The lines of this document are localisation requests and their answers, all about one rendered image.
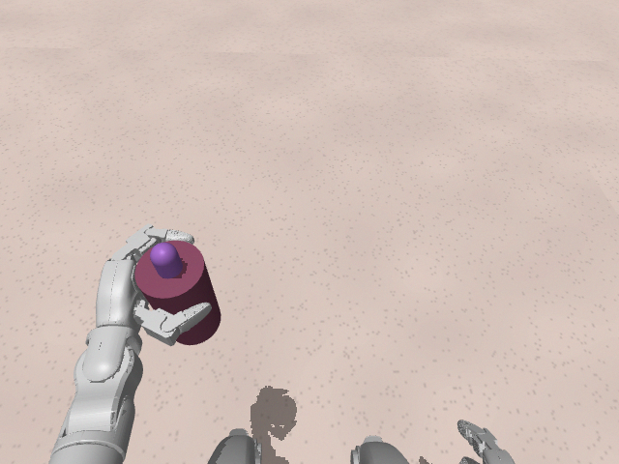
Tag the right robot hand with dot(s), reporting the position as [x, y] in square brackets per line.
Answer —
[484, 444]

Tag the left robot hand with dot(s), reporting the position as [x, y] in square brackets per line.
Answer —
[120, 301]

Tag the bottle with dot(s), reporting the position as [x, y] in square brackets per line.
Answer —
[173, 276]

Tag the left robot arm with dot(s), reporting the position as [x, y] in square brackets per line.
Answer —
[98, 425]

